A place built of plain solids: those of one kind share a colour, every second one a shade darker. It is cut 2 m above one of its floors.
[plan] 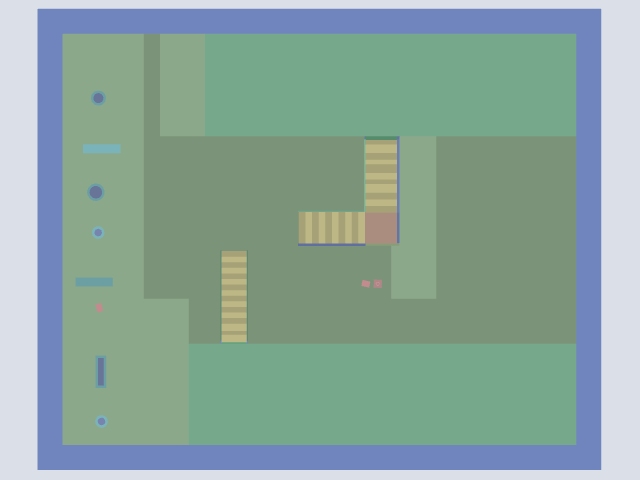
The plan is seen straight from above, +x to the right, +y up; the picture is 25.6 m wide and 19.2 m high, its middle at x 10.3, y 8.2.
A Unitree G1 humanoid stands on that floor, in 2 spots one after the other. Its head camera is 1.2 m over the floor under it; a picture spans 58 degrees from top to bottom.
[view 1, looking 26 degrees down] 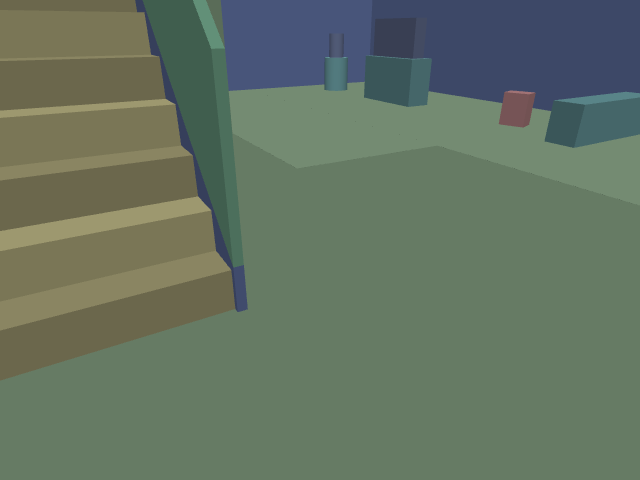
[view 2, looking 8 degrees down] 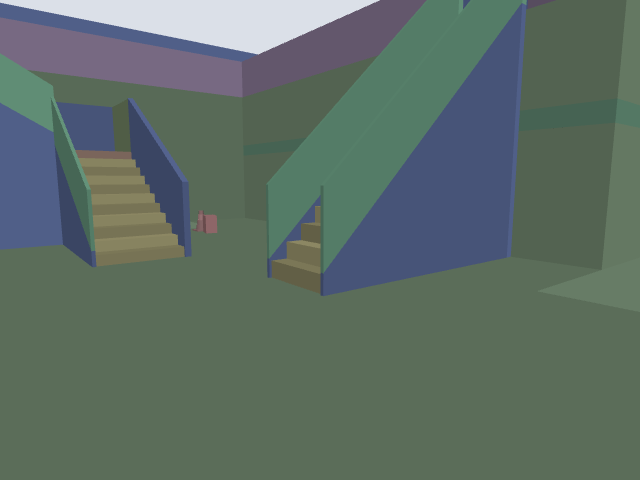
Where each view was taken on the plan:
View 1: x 6.87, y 9.44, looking -120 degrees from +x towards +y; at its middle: floor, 2.74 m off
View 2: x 2.90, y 10.50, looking -38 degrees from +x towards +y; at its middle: step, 5.23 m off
